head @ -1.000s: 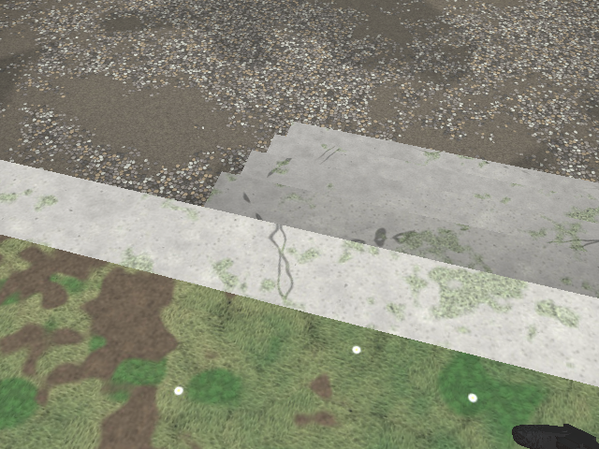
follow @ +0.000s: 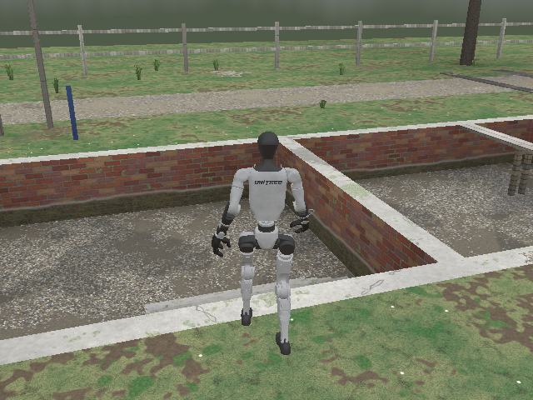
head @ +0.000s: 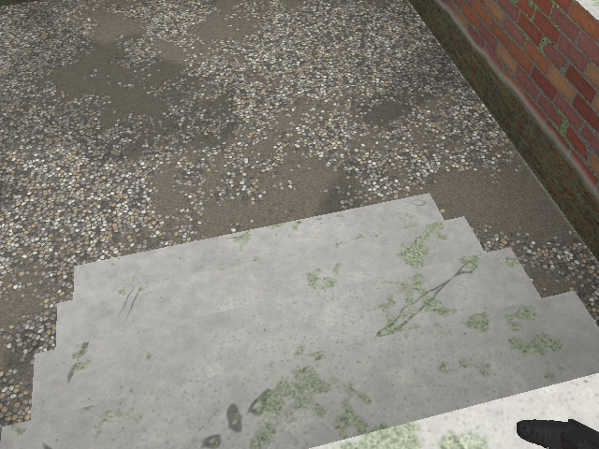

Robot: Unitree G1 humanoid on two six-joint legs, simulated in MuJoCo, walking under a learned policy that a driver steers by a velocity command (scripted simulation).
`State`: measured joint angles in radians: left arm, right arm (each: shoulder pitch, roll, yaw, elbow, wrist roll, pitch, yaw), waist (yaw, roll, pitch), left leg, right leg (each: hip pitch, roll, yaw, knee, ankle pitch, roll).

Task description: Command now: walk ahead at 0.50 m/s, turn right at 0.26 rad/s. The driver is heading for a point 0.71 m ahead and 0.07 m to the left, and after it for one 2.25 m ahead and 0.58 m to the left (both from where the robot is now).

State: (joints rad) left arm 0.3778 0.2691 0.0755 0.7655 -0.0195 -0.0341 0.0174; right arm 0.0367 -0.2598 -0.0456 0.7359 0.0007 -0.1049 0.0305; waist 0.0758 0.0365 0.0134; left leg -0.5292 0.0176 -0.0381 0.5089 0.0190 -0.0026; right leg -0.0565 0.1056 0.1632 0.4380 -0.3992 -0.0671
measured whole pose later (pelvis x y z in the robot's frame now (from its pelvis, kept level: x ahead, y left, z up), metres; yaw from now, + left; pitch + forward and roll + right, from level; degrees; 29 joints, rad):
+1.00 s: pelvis +0.49 -0.01 -0.04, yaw +5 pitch +1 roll -2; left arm 0.41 0.25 0.05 0.86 0.00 -0.08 0.05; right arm 0.24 -0.26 -0.08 0.80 0.00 0.01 0.05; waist 0.03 0.03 -0.04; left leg -0.63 0.02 -0.15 0.68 0.44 0.06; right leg -0.22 -0.02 -0.14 0.82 -0.61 -0.01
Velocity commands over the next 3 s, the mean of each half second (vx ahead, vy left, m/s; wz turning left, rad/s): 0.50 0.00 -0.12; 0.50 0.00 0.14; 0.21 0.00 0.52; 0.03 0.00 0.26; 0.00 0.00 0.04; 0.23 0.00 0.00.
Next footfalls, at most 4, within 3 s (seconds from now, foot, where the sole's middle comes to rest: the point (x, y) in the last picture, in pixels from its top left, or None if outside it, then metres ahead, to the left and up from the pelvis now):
0.02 left None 0.19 0.12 -0.77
0.54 right None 0.43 -0.12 -0.77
1.14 left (289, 400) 0.65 0.14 -0.94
1.60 right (376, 368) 0.76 -0.09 -0.94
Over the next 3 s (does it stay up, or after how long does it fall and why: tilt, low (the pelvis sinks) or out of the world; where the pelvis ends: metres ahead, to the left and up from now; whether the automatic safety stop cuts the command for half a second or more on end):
stays up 0.76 0.05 -0.18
